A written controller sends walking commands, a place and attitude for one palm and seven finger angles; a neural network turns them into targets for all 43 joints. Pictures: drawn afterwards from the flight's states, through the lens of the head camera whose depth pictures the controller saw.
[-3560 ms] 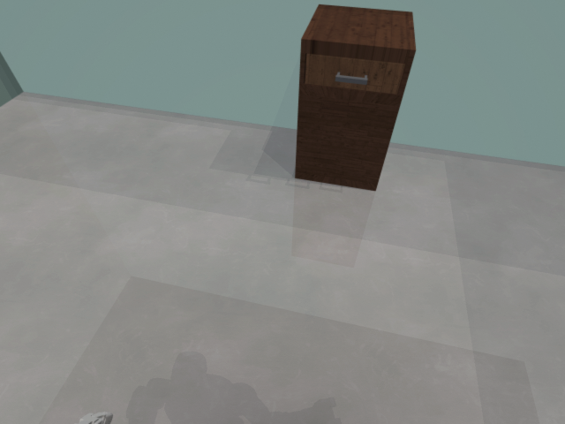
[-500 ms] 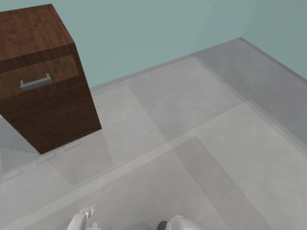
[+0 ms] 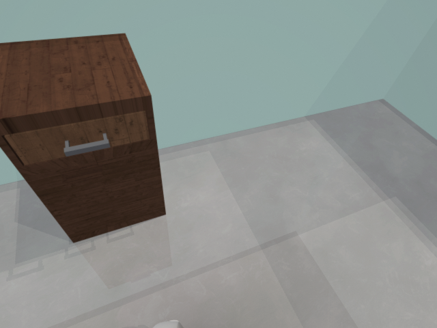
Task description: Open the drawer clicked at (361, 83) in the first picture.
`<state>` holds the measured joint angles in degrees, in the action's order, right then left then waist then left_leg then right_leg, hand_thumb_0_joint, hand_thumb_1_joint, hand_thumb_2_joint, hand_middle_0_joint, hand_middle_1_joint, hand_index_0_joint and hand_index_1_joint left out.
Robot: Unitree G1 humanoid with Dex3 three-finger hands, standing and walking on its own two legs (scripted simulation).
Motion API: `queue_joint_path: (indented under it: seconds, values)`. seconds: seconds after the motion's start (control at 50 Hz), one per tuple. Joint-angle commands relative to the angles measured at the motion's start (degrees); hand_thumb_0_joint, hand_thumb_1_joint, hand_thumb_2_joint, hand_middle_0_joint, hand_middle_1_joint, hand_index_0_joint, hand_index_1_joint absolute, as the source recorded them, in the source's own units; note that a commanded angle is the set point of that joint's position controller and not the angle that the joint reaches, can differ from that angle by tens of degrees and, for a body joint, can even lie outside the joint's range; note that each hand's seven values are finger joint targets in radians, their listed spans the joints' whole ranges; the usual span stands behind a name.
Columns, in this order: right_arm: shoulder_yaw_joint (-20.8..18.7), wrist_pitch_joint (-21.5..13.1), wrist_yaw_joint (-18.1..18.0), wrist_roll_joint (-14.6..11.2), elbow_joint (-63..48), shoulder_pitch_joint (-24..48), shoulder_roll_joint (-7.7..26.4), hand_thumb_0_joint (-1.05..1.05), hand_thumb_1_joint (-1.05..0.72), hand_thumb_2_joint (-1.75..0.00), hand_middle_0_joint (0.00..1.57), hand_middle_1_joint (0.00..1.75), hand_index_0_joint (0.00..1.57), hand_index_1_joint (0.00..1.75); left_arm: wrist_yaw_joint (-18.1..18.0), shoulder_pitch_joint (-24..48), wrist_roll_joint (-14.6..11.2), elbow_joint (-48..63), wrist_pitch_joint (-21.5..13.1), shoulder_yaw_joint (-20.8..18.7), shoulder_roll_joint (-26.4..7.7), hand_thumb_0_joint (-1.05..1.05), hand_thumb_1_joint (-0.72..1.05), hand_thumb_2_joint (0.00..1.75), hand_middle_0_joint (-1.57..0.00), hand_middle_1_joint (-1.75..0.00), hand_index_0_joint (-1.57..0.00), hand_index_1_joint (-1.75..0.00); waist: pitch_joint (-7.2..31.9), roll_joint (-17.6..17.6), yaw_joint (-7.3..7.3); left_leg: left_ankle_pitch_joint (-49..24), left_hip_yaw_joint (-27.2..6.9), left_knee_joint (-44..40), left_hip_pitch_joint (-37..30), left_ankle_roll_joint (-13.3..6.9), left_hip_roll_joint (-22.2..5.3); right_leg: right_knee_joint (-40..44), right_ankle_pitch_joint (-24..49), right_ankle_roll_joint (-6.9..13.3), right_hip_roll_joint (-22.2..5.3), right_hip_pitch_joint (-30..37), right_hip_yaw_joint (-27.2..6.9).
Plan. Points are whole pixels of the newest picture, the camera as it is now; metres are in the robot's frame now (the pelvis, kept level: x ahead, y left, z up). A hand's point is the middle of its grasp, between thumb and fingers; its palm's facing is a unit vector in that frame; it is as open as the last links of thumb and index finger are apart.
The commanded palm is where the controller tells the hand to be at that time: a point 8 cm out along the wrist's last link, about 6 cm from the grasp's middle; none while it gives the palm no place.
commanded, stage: turn to face it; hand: left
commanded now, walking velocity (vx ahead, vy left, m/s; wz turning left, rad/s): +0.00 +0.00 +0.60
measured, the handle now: (87, 143) +0.62 +0.45 -0.14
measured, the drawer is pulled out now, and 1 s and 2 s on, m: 0.00 0.00 0.00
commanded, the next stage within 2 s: take the last steps up to it in 0.64 s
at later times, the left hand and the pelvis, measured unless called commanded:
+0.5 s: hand out of the picture +0.04 +0.18 -0.14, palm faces +0.27 -0.91 -0.30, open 7.4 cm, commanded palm none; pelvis +0.00 -0.04 +0.01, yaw +14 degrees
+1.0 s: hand out of the picture -0.13 +0.11 -0.16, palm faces +0.50 -0.84 -0.22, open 7.4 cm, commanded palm none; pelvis +0.00 -0.04 +0.01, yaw +25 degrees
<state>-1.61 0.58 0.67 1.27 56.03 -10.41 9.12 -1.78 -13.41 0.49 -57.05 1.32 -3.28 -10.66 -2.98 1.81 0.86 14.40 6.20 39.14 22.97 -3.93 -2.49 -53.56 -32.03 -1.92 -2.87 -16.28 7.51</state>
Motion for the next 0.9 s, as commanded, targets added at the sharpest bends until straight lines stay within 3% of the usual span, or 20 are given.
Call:
queue_joint_path:
  seconds: [0.0, 0.04, 0.08, 0.16, 0.26, 0.34, 0.4, 0.42, 0.44, 0.46, 0.48, 0.5, 0.52, 0.54, 0.58, 0.64, 0.72, 0.76, 0.84, 0.88]
  values:
    - [-2.99, -0.50, -1.56, 0.20, -3.91, -3.33, 11.45, 0.00, -0.90, -0.90, 0.20, 0.30, 0.20, 0.30, 0.51, 0.64, 0.61, 5.07, -0.91, -1.94, -5.47, 0.00, 0.90, 0.90, -0.20, -0.30, -0.20, -0.30, 3.74, -9.27, -1.64, -9.52, -23.14, -22.96, -10.45, -5.77, -14.65, -14.76, 5.35, -0.97, -2.82, -15.12, -7.45]
    - [-3.09, -0.85, -1.50, -0.03, -4.89, -2.21, 10.85, 0.00, -0.90, -0.90, 0.20, 0.30, 0.20, 0.30, 0.75, -1.26, 0.63, 4.36, -0.55, -2.22, -5.35, 0.00, 0.90, 0.90, -0.20, -0.30, -0.20, -0.30, 6.33, -8.61, -1.18, -8.54, -19.55, -23.65, -10.17, -4.64, -12.09, -12.64, 8.94, -1.45, -2.79, -12.88, -7.18]
    - [-3.39, -0.80, -1.39, -0.17, -5.03, -2.57, 11.15, 0.00, -0.90, -0.90, 0.20, 0.30, 0.20, 0.30, 0.64, -1.55, 0.66, 4.42, -0.05, -2.43, -5.56, 0.00, 0.90, 0.90, -0.20, -0.30, -0.20, -0.30, 6.64, -7.97, -1.36, -6.13, -19.82, -24.55, -10.25, -4.64, -11.29, -11.10, 10.47, -1.99, -2.70, -12.84, -7.21]
    - [-4.23, -0.34, -1.16, -0.10, -5.40, -3.21, 12.14, 0.00, -0.90, -0.90, 0.20, 0.30, 0.20, 0.30, 0.52, -0.19, 0.67, 5.71, 0.31, -2.68, -5.70, 0.00, 0.90, 0.90, -0.20, -0.30, -0.20, -0.30, 6.55, -7.50, -1.93, -1.52, -22.86, -25.14, -11.29, -5.41, -10.73, -6.79, 10.36, -2.69, -2.14, -13.72, -7.34]
    - [-5.00, 0.40, -0.91, 0.07, -5.38, -4.01, 13.13, 0.00, -0.90, -0.90, 0.20, 0.30, 0.20, 0.30, 0.42, 1.72, 0.59, 7.26, 0.43, -2.58, -6.30, 0.00, 0.90, 0.90, -0.20, -0.30, -0.20, -0.30, 6.26, -10.25, -2.96, 3.05, -26.47, -25.18, -11.42, -5.55, -9.67, -1.38, 8.55, -2.48, -0.73, -12.73, -7.35]
    - [-5.38, 1.10, -0.78, 0.32, -5.93, -3.82, 13.81, 0.00, -0.90, -0.90, 0.20, 0.30, 0.20, 0.30, 0.20, 1.46, 0.31, 8.03, 0.51, -2.13, -6.04, 0.00, 0.90, 0.90, -0.20, -0.30, -0.20, -0.30, 6.17, -11.27, -3.05, 4.47, -29.95, -25.02, -8.33, -5.90, -9.23, 5.25, 6.09, -1.37, 1.10, -7.52, -7.26]
    - [-5.63, 1.63, -0.56, 0.47, -6.68, -2.02, 13.93, 0.00, -0.90, -0.90, 0.20, 0.30, 0.20, 0.30, 0.01, -3.75, -0.07, 7.21, 0.56, -1.99, -6.07, 0.00, 0.90, 0.90, -0.20, -0.30, -0.20, -0.30, 6.76, -11.84, -1.06, 3.94, -29.55, -25.22, -4.49, -3.84, -6.83, 16.04, 7.63, -0.01, 3.15, 1.41, -5.90]
    - [-5.60, 1.77, -0.43, 0.28, -7.00, -0.61, 13.59, 0.00, -0.90, -0.90, 0.20, 0.30, 0.20, 0.30, -0.09, -6.48, -0.09, 6.71, 0.32, -2.06, -6.78, 0.00, 0.90, 0.90, -0.20, -0.30, -0.20, -0.30, 6.63, -11.00, 0.44, 4.08, -28.16, -23.89, -1.39, -2.34, -5.50, 22.81, 11.29, 0.41, 3.04, 6.75, -5.66]
    - [-5.46, 1.98, -0.29, -0.04, -7.45, -0.10, 12.01, 0.00, -0.90, -0.90, 0.20, 0.30, 0.20, 0.30, -0.28, -9.19, 0.11, 6.05, -0.05, -2.33, -7.80, 0.00, 0.90, 0.90, -0.20, -0.30, -0.20, -0.30, 6.61, -7.90, 1.57, 6.46, -25.39, -20.05, 3.80, 0.49, -2.47, 32.59, 14.16, 1.54, 0.95, 13.83, -6.90]
    - [-5.03, 2.23, -0.10, -0.69, -8.15, -1.32, 8.04, 0.00, -0.90, -0.90, 0.20, 0.30, 0.20, 0.30, -0.69, -9.74, 1.17, 6.86, -0.64, -3.18, -12.58, 0.00, 0.90, 0.90, -0.20, -0.30, -0.20, -0.30, 5.68, 6.00, 1.63, 11.74, -17.04, -3.95, 13.82, 4.66, 4.53, 42.57, 3.41, 6.35, -12.82, 17.48, -22.66]
    - [-5.07, 2.02, -0.35, -0.07, -9.16, -1.68, 7.51, 0.00, -0.90, -0.90, 0.20, 0.30, 0.20, 0.30, -0.72, -3.05, 1.29, 9.31, -0.29, -3.02, -15.72, 0.00, 0.90, 0.90, -0.20, -0.30, -0.20, -0.30, 1.07, 14.57, 0.30, 14.85, -9.79, 12.32, 16.80, 6.45, 8.14, 46.27, 1.13, 11.27, -24.84, 7.20, -31.53]
    - [-5.47, 2.39, -0.18, 0.54, -8.50, -0.68, 10.54, 0.00, -0.90, -0.90, 0.20, 0.30, 0.20, 0.30, -0.99, 1.49, 0.61, 10.80, -0.82, -2.97, -13.63, 0.00, 0.90, 0.90, -0.20, -0.30, -0.20, -0.30, 0.14, 10.84, -0.91, 13.14, -12.41, 20.41, 12.04, 5.31, 4.52, 45.77, 5.15, 10.61, -23.01, -1.68, -28.64]
    - [-5.48, 2.84, 0.07, 0.37, -7.65, -1.88, 9.86, 0.00, -0.90, -0.90, 0.20, 0.30, 0.20, 0.30, -1.02, 4.84, 0.58, 11.13, -1.01, -2.44, -11.63, 0.00, 0.90, 0.90, -0.20, -0.30, -0.20, -0.30, -2.00, 8.60, -3.15, 10.58, -11.64, 25.14, 10.25, 5.25, 3.73, 44.11, 9.75, 9.49, -19.37, -5.18, -24.57]
    - [-5.05, 2.86, 0.34, 0.38, -6.03, -3.69, 9.12, 0.00, -0.90, -0.90, 0.20, 0.30, 0.20, 0.30, -0.75, 6.88, 0.61, 10.95, -1.51, -1.70, -9.42, 0.00, 0.90, 0.90, -0.20, -0.30, -0.20, -0.30, -3.25, 5.27, -4.33, 6.68, -10.32, 27.59, 10.00, 5.73, 2.63, 41.02, 17.98, 8.58, -15.52, -3.53, -17.15]
    - [-4.39, 2.57, 0.33, 0.12, -4.92, -4.53, 7.94, 0.00, -0.90, -0.90, 0.20, 0.30, 0.20, 0.30, -0.49, 3.40, 0.61, 9.57, -2.31, -1.09, -8.14, 0.00, 0.90, 0.90, -0.20, -0.30, -0.20, -0.30, -1.32, 5.84, -3.31, 4.57, -8.23, 28.26, 10.61, 6.98, 2.30, 36.67, 32.37, 8.14, -13.23, 3.21, -11.03]
    - [-3.85, 2.56, 0.08, -0.03, -4.92, -1.06, 7.36, 0.00, -0.90, -0.90, 0.20, 0.30, 0.20, 0.30, -0.42, -2.89, 0.74, 6.99, -2.41, -1.06, -8.50, 0.00, 0.90, 0.90, -0.20, -0.30, -0.20, -0.30, 0.14, 6.90, -0.48, 6.20, -6.82, 24.70, 10.01, 8.05, 1.54, 34.33, 41.78, 8.62, -13.88, 8.93, -9.69]
    - [-2.99, 2.53, -0.19, -0.33, -4.83, 2.99, 6.88, 0.00, -0.90, -0.90, 0.20, 0.30, 0.20, 0.30, -0.28, -7.28, 1.15, 4.45, -2.25, -1.21, -9.69, 0.00, 0.90, 0.90, -0.20, -0.30, -0.20, -0.30, 1.91, 8.49, 1.64, 10.77, -4.92, 16.21, 6.91, 8.17, 1.42, 32.66, 48.20, 9.81, -14.92, 13.21, -9.58]
    - [-2.33, 2.08, -0.18, -0.28, -4.50, 4.16, 6.10, 0.00, -0.90, -0.90, 0.20, 0.30, 0.20, 0.30, -0.13, -9.29, 1.29, 2.77, -2.46, -1.27, -9.95, 0.00, 0.90, 0.90, -0.20, -0.30, -0.20, -0.30, 2.73, 9.47, 2.49, 11.24, -3.82, 10.89, 5.02, 7.63, 1.24, 33.64, 44.01, 9.90, -15.17, 14.98, -10.31]
    - [-1.58, 0.38, 0.16, -0.26, -4.03, 4.58, 5.44, 0.00, -0.90, -0.90, 0.20, 0.30, 0.20, 0.30, 0.52, -11.02, 1.61, -0.26, -2.95, -1.20, -10.26, 0.00, 0.90, 0.90, -0.20, -0.30, -0.20, -0.30, 2.74, 10.36, 3.36, 12.67, -1.50, 0.03, -1.04, 5.33, 1.47, 36.34, 26.79, 10.39, -15.80, 13.50, -12.47]
    - [-1.12, -0.61, -0.10, -0.21, -2.08, -0.02, 5.00, 0.00, -0.90, -0.90, 0.20, 0.30, 0.20, 0.30, 0.73, -8.63, 1.16, -1.22, -2.92, -1.02, -9.77, 0.00, 0.90, 0.90, -0.20, -0.30, -0.20, -0.30, 2.72, 9.33, 0.60, 6.88, 0.12, -11.55, -10.15, 4.35, 1.94, 34.16, 19.66, 8.31, -13.17, 8.64, -9.59]
